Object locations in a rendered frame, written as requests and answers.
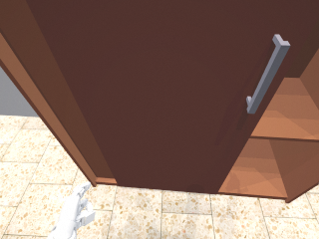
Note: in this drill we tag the handle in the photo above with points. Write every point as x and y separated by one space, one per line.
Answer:
270 71

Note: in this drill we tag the wardrobe door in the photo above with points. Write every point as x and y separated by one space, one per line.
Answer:
162 84
23 35

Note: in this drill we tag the robot left hand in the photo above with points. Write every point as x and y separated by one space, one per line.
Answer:
73 205

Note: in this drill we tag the left robot forearm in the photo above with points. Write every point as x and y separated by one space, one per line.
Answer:
64 229

